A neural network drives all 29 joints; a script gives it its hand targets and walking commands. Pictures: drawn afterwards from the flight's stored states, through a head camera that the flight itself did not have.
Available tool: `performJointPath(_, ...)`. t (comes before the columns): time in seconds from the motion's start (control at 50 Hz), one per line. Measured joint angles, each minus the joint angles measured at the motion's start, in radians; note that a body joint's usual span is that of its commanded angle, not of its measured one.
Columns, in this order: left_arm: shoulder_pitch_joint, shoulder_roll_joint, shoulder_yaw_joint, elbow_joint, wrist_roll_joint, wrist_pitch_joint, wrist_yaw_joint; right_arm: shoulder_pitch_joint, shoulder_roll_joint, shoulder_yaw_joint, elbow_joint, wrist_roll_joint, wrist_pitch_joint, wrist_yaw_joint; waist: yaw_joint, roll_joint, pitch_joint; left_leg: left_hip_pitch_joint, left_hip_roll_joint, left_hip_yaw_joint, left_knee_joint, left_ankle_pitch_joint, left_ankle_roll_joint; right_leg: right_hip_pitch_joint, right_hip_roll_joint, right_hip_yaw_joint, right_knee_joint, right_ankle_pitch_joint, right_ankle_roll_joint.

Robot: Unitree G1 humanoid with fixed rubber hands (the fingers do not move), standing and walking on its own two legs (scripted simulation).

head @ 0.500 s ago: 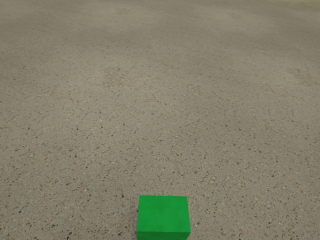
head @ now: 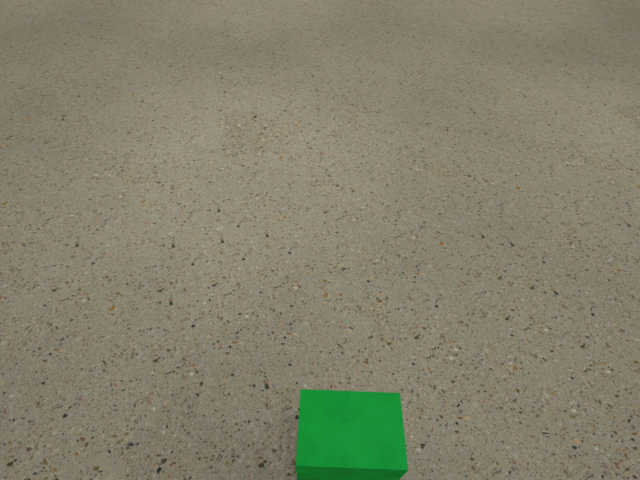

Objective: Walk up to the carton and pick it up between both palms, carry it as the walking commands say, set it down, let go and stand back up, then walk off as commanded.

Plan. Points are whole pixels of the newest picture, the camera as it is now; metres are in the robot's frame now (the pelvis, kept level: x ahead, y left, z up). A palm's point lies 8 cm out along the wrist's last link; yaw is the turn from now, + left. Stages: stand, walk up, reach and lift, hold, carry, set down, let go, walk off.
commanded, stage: walk up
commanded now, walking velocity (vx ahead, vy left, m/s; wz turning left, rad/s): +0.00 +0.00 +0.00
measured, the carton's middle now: (348, 437) +0.36 -0.06 -0.68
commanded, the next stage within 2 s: stand in 1.50 s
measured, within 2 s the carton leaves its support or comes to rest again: neither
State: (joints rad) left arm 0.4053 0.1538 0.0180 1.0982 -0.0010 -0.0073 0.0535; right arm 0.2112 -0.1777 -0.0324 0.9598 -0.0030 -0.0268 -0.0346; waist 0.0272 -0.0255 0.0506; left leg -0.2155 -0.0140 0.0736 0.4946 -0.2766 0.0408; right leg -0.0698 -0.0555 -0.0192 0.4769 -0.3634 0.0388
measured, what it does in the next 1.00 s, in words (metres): shifts its weight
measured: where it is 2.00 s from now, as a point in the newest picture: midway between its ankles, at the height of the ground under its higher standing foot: outside the picture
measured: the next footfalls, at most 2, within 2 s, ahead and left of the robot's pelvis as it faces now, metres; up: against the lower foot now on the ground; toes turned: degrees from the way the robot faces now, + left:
right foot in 1.18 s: -0.01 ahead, -0.23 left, +0.00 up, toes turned -5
left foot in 1.42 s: -0.03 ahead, +0.04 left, +0.00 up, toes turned +0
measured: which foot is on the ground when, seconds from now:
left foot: down 0.00-1.00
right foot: down 0.00-0.94, up 0.96-1.00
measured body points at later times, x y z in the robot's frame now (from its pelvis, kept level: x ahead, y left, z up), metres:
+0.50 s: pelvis -0.03 -0.02 +0.01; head -0.03 -0.02 +0.46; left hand -0.04 +0.22 -0.15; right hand -0.02 -0.26 -0.15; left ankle -0.01 +0.09 -0.74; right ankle -0.10 -0.14 -0.74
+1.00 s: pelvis -0.06 -0.03 +0.00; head -0.05 -0.02 +0.45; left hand -0.06 +0.22 -0.15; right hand -0.04 -0.28 -0.14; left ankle -0.01 +0.09 -0.74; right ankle -0.11 -0.14 -0.72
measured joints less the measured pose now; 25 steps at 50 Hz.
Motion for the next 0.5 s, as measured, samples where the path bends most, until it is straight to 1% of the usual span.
performJointPath(0.06,-0.025,0.005,0.004,-0.006,0.004,0.007,-0.001,-0.005,0.023,0.012,0.020,-0.002,0.008,-0.005,-0.005,-0.018,-0.001,0.008,-0.010,0.006,-0.018,0.001,0.000,0.018,-0.012,0.002,-0.038,-0.001,0.006)
performJointPath(0.12,-0.057,0.011,0.008,-0.016,0.007,0.008,0.001,-0.001,0.036,0.013,0.036,-0.005,0.010,-0.008,-0.010,-0.021,0.004,0.011,-0.015,0.011,-0.036,0.015,-0.001,0.024,-0.019,0.000,-0.063,-0.009,0.010)
performJointPath(0.26,-0.098,0.029,0.016,-0.026,0.006,0.005,-0.001,0.041,0.017,0.001,0.061,-0.002,0.018,-0.007,-0.033,0.006,0.002,0.024,-0.009,0.001,-0.079,0.056,-0.009,0.037,-0.011,-0.014,-0.098,0.024,0.001)
performJointPath(0.38,-0.105,0.033,0.018,-0.026,0.005,0.006,-0.009,0.073,-0.003,-0.004,0.089,-0.005,0.025,-0.003,-0.039,0.021,-0.010,0.027,0.000,-0.012,-0.095,0.082,-0.018,0.038,0.000,-0.026,-0.104,0.040,-0.010)
performJointPath(0.5,-0.093,0.019,0.003,-0.029,0.004,0.005,-0.011,0.091,-0.008,-0.004,0.085,-0.001,0.028,0.002,-0.040,0.029,-0.015,0.025,0.008,-0.026,-0.104,0.105,-0.026,0.038,0.011,-0.035,-0.108,0.056,-0.020)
